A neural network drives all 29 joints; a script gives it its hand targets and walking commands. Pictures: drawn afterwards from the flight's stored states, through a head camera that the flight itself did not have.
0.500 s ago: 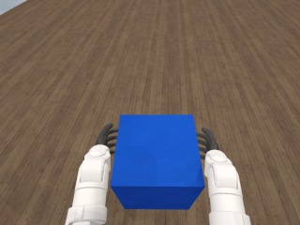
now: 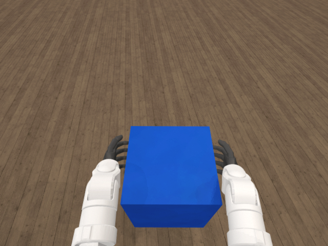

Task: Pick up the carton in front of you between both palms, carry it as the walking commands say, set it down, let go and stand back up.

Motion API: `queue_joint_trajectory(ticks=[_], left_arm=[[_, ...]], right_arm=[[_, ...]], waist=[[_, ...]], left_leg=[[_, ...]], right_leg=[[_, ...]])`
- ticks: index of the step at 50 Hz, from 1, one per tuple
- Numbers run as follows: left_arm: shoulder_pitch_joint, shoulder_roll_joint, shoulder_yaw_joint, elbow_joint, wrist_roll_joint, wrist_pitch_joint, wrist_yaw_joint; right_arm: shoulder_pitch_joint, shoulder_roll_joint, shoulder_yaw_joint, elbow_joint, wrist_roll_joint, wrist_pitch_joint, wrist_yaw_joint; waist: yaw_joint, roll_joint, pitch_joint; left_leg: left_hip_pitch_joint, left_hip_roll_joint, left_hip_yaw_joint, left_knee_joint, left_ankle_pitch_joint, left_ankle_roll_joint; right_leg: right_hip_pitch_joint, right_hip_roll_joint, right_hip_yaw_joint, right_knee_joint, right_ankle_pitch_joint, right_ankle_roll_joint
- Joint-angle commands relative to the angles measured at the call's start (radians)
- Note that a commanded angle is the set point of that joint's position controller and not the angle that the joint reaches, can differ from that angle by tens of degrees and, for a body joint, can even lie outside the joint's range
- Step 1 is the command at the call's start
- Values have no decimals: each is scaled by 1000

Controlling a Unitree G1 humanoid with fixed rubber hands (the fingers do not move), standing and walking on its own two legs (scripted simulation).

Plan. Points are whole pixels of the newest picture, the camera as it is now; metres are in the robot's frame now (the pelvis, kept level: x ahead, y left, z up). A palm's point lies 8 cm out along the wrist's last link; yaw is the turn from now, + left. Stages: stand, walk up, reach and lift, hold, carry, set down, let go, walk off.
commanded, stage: set down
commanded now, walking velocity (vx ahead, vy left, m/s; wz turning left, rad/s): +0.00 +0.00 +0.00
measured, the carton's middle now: (169, 180) +0.29 +0.00 -0.06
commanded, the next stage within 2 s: none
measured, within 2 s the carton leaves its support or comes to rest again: neither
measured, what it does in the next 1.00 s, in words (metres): lowers itself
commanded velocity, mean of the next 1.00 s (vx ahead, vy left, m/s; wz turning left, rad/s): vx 0.00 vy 0.00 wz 0.00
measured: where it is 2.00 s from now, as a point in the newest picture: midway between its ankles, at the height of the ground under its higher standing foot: outside the picture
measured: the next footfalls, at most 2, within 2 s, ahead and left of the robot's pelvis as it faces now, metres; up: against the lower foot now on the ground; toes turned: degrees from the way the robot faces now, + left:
none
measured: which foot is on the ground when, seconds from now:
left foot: down 0.00-1.00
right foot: down 0.00-1.00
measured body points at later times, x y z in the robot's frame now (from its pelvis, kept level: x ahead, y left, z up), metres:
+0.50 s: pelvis -0.05 +0.06 -0.06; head +0.14 +0.06 +0.35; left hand +0.33 +0.18 -0.13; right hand +0.36 -0.12 -0.13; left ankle +0.07 +0.17 -0.74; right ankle -0.04 -0.10 -0.74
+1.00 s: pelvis -0.06 +0.03 -0.19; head +0.18 +0.02 +0.19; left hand +0.36 +0.20 -0.27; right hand +0.42 -0.10 -0.28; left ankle +0.07 +0.17 -0.74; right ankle -0.03 -0.10 -0.74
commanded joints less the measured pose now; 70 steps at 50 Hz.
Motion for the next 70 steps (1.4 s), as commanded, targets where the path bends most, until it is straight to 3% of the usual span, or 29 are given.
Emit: queue_joint_trajectory(ticks=[1,4,7,11,15,19,24,28,32,37,43,57,70], left_arm=[[-418,-918,-450,50,-186,-42,-227],[-493,-946,-339,191,-125,-58,-208],[-611,-953,-227,302,-75,-85,-204],[-688,-871,-72,355,20,-141,-176],[-669,-783,4,359,77,-242,-129],[-710,-831,-51,358,54,-383,-96],[-819,-914,-202,324,-8,-513,-67],[-902,-946,-329,226,-58,-534,-63],[-939,-948,-375,200,-77,-493,-86],[-982,-939,-330,248,-72,-427,-144],[-1035,-890,-246,320,-61,-405,-184],[-1133,-777,-135,390,-97,-435,-191],[-1325,-696,-94,376,-132,-427,-169]], right_arm=[[-598,880,544,1,242,-45,263],[-712,839,457,136,198,-77,310],[-779,806,298,295,105,-130,334],[-784,680,47,453,-47,-205,320],[-758,551,-52,509,-128,-296,294],[-807,547,9,519,-90,-423,292],[-912,638,187,502,17,-529,301],[-979,693,321,429,85,-542,303],[-1011,750,354,424,99,-496,308],[-1024,808,306,512,75,-425,312],[-1068,801,253,579,70,-407,280],[-1230,735,293,562,127,-444,179],[-1412,633,286,622,154,-435,151]], waist=[[98,-10,-249],[119,18,-179],[84,15,-142],[44,34,-145],[38,42,-222],[33,32,-407],[47,8,-738],[69,-1,-1032],[79,-22,-1100],[91,-33,-1028],[117,-50,-1047],[183,-131,-1212],[218,-120,-1224]], left_leg=[[232,-177,70,18,120,38],[226,-154,77,25,20,31],[222,-141,83,56,-85,21],[147,-129,82,109,-116,1],[32,-130,74,201,-26,-8],[-33,-138,68,324,79,-11],[-40,-141,63,505,217,-19],[-71,-144,72,628,264,-22],[-261,-159,104,694,123,-23],[-531,-173,159,767,-11,-21],[-767,-178,192,867,0,-18],[-1062,-172,223,1096,78,-35],[-1149,-159,247,1262,8,-58]], right_leg=[[-132,42,57,-104,270,61],[-257,58,45,-93,43,33],[-390,63,44,-61,-84,5],[-518,82,37,26,-105,-23],[-658,96,31,124,-40,-28],[-819,115,20,247,3,-18],[-1036,132,9,406,30,-2],[-1150,146,-4,529,42,14],[-1224,154,-21,609,-17,28],[-1317,157,-25,659,-92,40],[-1396,161,-19,735,-58,56],[-1522,174,-38,966,18,81],[-1723,186,-77,1153,-116,71]])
